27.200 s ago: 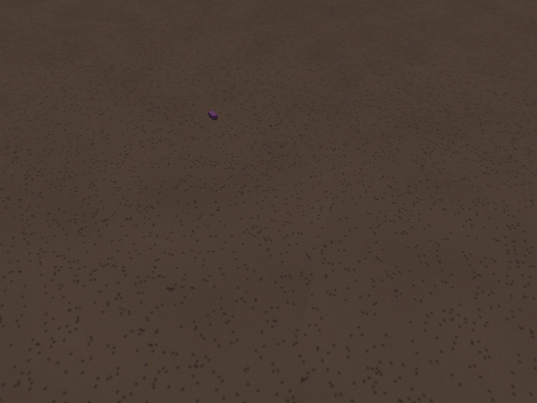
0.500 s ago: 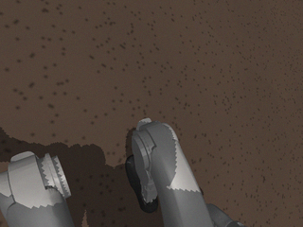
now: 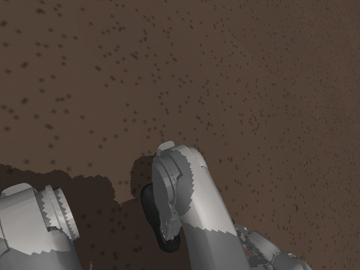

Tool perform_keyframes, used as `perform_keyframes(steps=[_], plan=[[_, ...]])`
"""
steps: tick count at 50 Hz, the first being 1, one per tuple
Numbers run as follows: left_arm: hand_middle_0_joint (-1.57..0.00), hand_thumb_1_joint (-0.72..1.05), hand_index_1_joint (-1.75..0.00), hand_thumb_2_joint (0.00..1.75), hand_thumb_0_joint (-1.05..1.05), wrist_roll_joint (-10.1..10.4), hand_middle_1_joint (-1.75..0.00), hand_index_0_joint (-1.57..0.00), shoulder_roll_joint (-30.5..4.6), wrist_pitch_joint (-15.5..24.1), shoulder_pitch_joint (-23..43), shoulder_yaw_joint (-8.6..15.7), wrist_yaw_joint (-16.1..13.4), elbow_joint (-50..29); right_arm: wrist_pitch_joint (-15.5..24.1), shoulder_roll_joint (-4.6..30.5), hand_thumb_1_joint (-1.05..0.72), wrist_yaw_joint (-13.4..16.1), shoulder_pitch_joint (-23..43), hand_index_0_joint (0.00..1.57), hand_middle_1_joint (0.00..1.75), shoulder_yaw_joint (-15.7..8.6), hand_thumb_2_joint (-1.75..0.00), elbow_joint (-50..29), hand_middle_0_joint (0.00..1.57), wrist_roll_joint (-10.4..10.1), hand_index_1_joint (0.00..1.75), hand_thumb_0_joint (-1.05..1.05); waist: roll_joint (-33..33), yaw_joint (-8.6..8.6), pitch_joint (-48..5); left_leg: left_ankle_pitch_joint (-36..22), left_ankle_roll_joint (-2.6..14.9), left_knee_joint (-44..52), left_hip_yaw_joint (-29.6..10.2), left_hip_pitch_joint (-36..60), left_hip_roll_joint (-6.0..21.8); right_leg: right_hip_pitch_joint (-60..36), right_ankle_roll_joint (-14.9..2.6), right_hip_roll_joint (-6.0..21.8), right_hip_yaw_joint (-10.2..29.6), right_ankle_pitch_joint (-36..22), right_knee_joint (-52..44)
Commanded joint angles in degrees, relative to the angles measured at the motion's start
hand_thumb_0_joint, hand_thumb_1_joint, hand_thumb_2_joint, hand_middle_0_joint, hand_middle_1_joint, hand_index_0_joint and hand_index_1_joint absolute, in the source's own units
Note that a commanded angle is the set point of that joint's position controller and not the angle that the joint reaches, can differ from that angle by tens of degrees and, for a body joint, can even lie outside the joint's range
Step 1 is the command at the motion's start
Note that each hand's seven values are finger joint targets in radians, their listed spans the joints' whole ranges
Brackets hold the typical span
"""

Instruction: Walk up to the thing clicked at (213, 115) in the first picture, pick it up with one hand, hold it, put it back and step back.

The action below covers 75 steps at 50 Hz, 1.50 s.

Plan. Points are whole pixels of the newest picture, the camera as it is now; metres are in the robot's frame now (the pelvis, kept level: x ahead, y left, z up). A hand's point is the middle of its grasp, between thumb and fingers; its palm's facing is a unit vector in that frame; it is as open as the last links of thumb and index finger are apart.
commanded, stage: close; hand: left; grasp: from above
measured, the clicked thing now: out of the picture +0.41 +0.34 -0.28
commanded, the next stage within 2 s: settle in 1.52 s
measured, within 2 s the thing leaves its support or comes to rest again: leaves its support in 1.96 s
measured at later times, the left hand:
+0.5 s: hand out of the picture +0.40 +0.33 -0.25, palm faces -0.41 -0.16 -0.90, open 10.3 cm
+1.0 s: hand out of the picture +0.41 +0.35 -0.25, palm faces -0.42 -0.19 -0.89, open 7.8 cm
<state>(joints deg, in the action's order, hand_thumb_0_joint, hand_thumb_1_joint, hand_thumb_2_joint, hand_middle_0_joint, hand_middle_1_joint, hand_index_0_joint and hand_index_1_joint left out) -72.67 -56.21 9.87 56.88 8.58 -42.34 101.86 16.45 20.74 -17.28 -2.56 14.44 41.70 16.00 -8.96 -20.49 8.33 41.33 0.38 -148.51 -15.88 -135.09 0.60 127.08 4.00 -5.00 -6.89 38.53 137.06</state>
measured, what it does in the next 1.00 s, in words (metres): stands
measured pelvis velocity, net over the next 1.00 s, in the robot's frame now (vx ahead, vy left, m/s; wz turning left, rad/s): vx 0.00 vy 0.00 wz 0.00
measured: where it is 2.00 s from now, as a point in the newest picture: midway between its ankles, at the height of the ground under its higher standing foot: (120, 254)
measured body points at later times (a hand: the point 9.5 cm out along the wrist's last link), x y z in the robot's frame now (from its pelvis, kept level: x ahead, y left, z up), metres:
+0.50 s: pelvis +0.00 -0.01 +0.00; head +0.25 +0.14 +0.34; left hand +0.42 +0.34 -0.20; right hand +0.08 -0.25 -0.06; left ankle +0.06 +0.12 -0.26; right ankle +0.12 -0.14 -0.26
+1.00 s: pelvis +0.00 +0.00 +0.00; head +0.26 +0.14 +0.34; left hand +0.42 +0.35 -0.20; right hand +0.07 -0.26 -0.05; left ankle +0.06 +0.12 -0.26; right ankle +0.12 -0.14 -0.26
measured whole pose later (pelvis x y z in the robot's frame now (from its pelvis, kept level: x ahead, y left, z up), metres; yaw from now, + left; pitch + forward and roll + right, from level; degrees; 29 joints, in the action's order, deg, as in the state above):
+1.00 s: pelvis +0.00 +0.00 +0.00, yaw +0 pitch +25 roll -16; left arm -70.9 -58.7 14.6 55.5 7.9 -37.4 100.5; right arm 15.4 20.4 -16.9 -3.1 17.1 39.6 16.7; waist -8.0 -20.3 10.5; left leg 41.5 -0.4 -148.2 -16.8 -133.5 0.6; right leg 125.8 4.9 -4.4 -7.8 38.1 136.5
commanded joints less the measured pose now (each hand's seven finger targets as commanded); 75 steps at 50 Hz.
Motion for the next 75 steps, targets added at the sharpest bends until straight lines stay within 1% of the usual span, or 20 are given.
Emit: perform_keyframes(steps=[1, 6, 10, 12, 14, 18, 24, 27, 29, 34, 38, 42, 44, 45, 49, 57, 70, 71, 72, 75], plan=[[-0.33, -0.14, -0.76, 0.64, 0.0, 1.8, -0.79, -0.36, -13.9, 0.1, 12.6, 1.3, 1.9, -5.8, 1.0, 17.9, -0.89, -0.3, -8.3, 0.2, 0.3, -4.4, -0.9, 0.3, 0.2, -0.3, 0.3, 0.0, 35.0, -1.82, -34.2, -14.9, -1.57, 16.7, 4.7, 33.3, 2.0, -15.6, -4.62, -0.1, -9.1, -15.9, -7.3], [-0.41, -0.06, -0.7, 0.58, 0.0, 2.3, -0.73, -0.44, -14.6, 2.9, 12.3, 0.6, 5.4, -8.8, 0.3, 18.3, -0.89, -0.3, -9.3, 0.2, 0.3, -4.2, -0.9, 0.5, 0.2, 0.1, 0.3, 0.0, 35.4, -2.3, -34.5, -14.9, -1.48, 17.1, 5.1, 33.1, 2.0, -17.6, -4.61, -0.5, -9.5, -15.8, -8.8], [-0.44, -0.02, -0.67, 0.57, 0.0, 2.1, -0.69, -0.47, -11.2, 5.2, 9.8, -2.1, 6.4, -6.8, -0.9, 17.8, -0.89, -0.6, -10.6, 0.2, 0.3, -3.3, -0.9, -0.4, 0.2, 0.2, 0.3, 0.0, 31.0, -3.1, -33.2, -16.4, -1.09, 16.4, 4.7, 31.4, 1.9, -18.8, -4.38, -0.7, -9.9, -17.3, -8.9], [-0.45, 0.01, -0.65, 0.54, 0.0, 2.2, -0.69, -0.49, -11.6, 6.7, 9.1, -1.7, 5.6, -6.9, -1.4, 18.1, -0.89, -0.3, -10.8, 0.2, 0.3, -3.1, -0.9, -0.4, 0.2, 0.0, 0.3, 0.0, 30.2, -2.43, -33.5, -16.9, -1.04, 16.6, 4.3, 31.5, 2.0, -19.0, -4.34, -0.8, -10.1, -17.6, -9.4], [-0.47, 0.04, -0.64, 0.52, 0.0, 1.6, -0.68, -0.5, -11.3, 7.8, 9.7, -2.2, 4.8, -6.1, -1.5, 18.0, -0.89, -0.3, -11.0, 0.2, 0.3, -2.3, -0.9, -1.1, 0.2, 0.3, 0.3, 0.0, 29.5, -3.22, -32.8, -15.9, -0.82, 16.1, 4.4, 30.6, 1.9, -19.1, -4.24, -0.8, -10.4, -17.4, -9.1], [-0.54, 0.11, -0.57, 0.49, 0.0, 0.1, -0.6, -0.56, -15.0, 9.0, 9.5, -0.1, 1.6, -6.7, -1.8, 18.0, -0.88, 0.3, -9.2, 0.2, 0.3, -1.7, -0.9, -1.5, 0.2, 0.2, 0.3, 0.0, 28.2, -1.86, -33.1, -12.9, -0.25, 15.3, 5.5, 28.8, 1.9, -19.6, -4.18, -1.2, -9.8, -15.1, -10.2], [-0.59, 0.2, -0.51, 0.39, 0.0, -2.2, -0.55, -0.63, -15.0, 6.6, 10.4, -1.8, -2.4, -7.9, -1.4, 19.0, -0.88, 1.5, -8.5, 0.2, 0.3, -3.2, -0.89, -1.2, 0.2, 0.5, 0.3, 0.0, 28.6, -2.28, -30.7, -6.9, -0.37, 17.0, 6.2, 27.7, 1.9, -17.5, -4.47, -1.2, -9.2, -9.8, -12.4], [-0.62, 0.24, -0.46, 0.37, 0.0, -0.9, -0.5, -0.65, -14.5, 4.4, 10.9, -1.2, -3.7, -8.5, -0.9, 18.9, -0.88, 1.7, -8.7, 0.2, 0.3, -4.4, -0.89, 0.5, 0.2, 0.2, 0.3, 0.0, 28.8, -1.73, -31.8, -6.6, -0.57, 17.9, 5.8, 28.0, 2.2, -17.2, -4.54, -1.2, -8.9, -9.5, -12.9], [-0.64, 0.25, -0.45, 0.35, 0.0, 0.0, -0.49, -0.67, -12.9, 3.1, 11.5, -2.0, -3.3, -7.8, -0.3, 19.1, -0.88, 1.3, -9.0, 0.2, 0.3, -4.4, -0.9, -0.3, 0.2, 0.3, 0.3, 0.0, 29.6, -2.65, -31.8, -7.3, -0.81, 17.9, 5.5, 29.0, 2.4, -16.6, -4.53, -1.0, -9.1, -10.5, -11.9], [-0.71, 0.33, -0.38, 0.29, 0.0, 1.5, -0.41, -0.74, -16.1, 0.8, 11.5, 0.7, -1.3, -4.7, 0.8, 19.7, -0.88, 0.8, -9.6, 0.2, 0.3, -4.2, -0.9, -0.3, 0.2, -0.6, 0.3, 0.0, 30.0, -2.22, -31.4, -11.8, -0.77, 16.7, 5.2, 28.6, 2.4, -16.7, -4.29, -0.3, -9.1, -14.3, -10.7], [-0.74, 0.37, -0.36, 0.25, 0.0, 2.7, -0.4, -0.77, -16.2, 1.3, 10.8, 0.7, 2.3, -4.4, 1.1, 19.1, -0.88, 0.6, -8.6, 0.2, 0.3, -3.5, -0.9, -0.6, 0.2, -0.4, 0.3, 0.0, 30.7, -1.93, -30.5, -10.4, -1.07, 17.5, 5.2, 28.9, 2.2, -17.2, -4.47, -0.3, -9.3, -13.0, -10.2], [-0.8, 0.46, -0.34, 0.21, 0.0, 2.2, -0.39, -0.84, -15.7, 2.5, 7.2, 0.8, 4.1, -3.6, -0.1, 19.1, -0.89, 0.6, -9.1, 0.2, 0.3, -3.4, -0.9, -1.2, 0.2, -0.2, 0.3, 0.0, 29.1, -1.4, -32.4, -12.4, -0.74, 17.8, 5.1, 28.7, 1.9, -19.1, -4.4, -0.5, -9.4, -14.4, -10.7], [-0.82, 0.49, -0.34, 0.21, 0.0, 2.0, -0.39, -0.87, -14.0, 3.3, 7.7, -0.5, 4.6, -3.5, -0.6, 18.7, -0.89, 0.7, -10.1, 0.2, 0.3, -3.2, -0.9, -1.3, 0.2, 0.3, 0.3, 0.0, 28.6, -2.22, -31.8, -12.6, -0.5, 17.1, 5.8, 28.4, 1.8, -19.8, -4.27, -0.7, -9.1, -15.2, -11.4], [-0.83, 0.5, -0.32, 0.2, 0.0, 2.2, -0.37, -0.87, -14.0, 3.7, 7.0, -0.2, 4.5, -3.6, -0.8, 19.3, -0.89, 0.7, -9.8, 0.2, 0.3, -3.7, -0.9, -1.2, 0.2, 0.2, 0.3, 0.0, 29.4, -1.46, -31.6, -12.7, -0.72, 17.8, 5.5, 28.6, 1.9, -18.9, -4.49, -0.6, -9.3, -14.7, -11.0], [-0.86, 0.53, -0.26, 0.15, 0.0, 2.2, -0.31, -0.9, -13.1, 5.4, 6.5, -0.6, 4.2, -3.6, -1.4, 18.6, -0.88, 0.8, -10.3, 0.2, 0.3, -2.5, -0.9, -1.7, 0.2, 0.4, 0.3, 0.0, 27.8, -2.14, -32.3, -14.0, -0.65, 17.2, 5.0, 29.5, 2.0, -19.6, -4.32, -0.8, -9.8, -15.9, -10.5], [-0.96, 0.67, -0.23, 0.13, 0.0, 1.1, -0.27, -1.01, -14.7, 7.0, 9.2, -0.8, 2.0, -5.5, -1.7, 18.8, -0.88, 1.9, -9.2, 0.2, 0.3, -1.9, -0.9, -1.9, 0.2, 0.9, 0.3, 0.0, 28.9, -2.39, -30.9, -9.1, -0.79, 18.1, 4.9, 28.9, 2.1, -17.9, -4.53, -0.8, -10.1, -11.6, -11.2], [-1.13, 0.86, -0.1, 0.05, 0.0, 0.6, -0.14, -1.17, -12.9, 5.1, 10.0, -2.9, 0.4, -6.0, -0.4, 18.5, -0.88, 1.8, -8.6, 0.2, 0.3, -2.3, -0.9, -1.6, 0.2, 0.9, 0.3, 0.0, 28.0, -2.82, -30.4, -9.6, -0.73, 16.6, 5.4, 28.3, 2.2, -17.8, -4.14, -0.6, -9.5, -13.2, -11.3], [-1.15, 0.88, -0.1, 0.06, 0.0, 1.0, -0.14, -1.18, -14.0, 4.9, 9.9, -1.7, 0.0, -6.1, -0.6, 18.8, -0.88, 2.0, -8.8, 0.2, 0.3, -2.3, -0.9, -1.1, 0.2, 0.9, 0.3, 0.0, 27.4, -2.68, -31.3, -9.8, -0.61, 17.2, 5.4, 28.0, 2.2, -18.5, -4.18, -1.0, -9.6, -13.1, -12.2], [-1.17, 0.89, -0.08, 0.05, 0.0, 1.0, -0.11, -1.2, -14.1, 4.9, 11.5, -2.0, 0.1, -7.2, -0.3, 19.7, -0.88, 2.0, -9.2, 0.2, 0.3, -3.3, -0.9, -0.8, 0.2, 0.5, 0.3, 0.0, 28.9, -2.62, -30.6, -10.1, -0.88, 17.3, 5.2, 28.7, 2.1, -17.2, -4.29, -0.4, -9.6, -13.1, -11.4], [-1.19, 0.91, -0.04, 0.01, 0.0, 0.8, -0.08, -1.22, -13.8, 4.4, 9.6, -1.9, 0.4, -5.0, -0.4, 18.9, -0.88, 1.7, -8.5, 0.2, 0.3, -2.6, -0.9, -1.1, 0.2, 0.9, 0.3, 0.0, 29.2, -2.42, -30.6, -10.1, -1.14, 18.3, 4.6, 29.3, 2.3, -17.1, -4.48, -0.6, -9.9, -12.8, -11.0]])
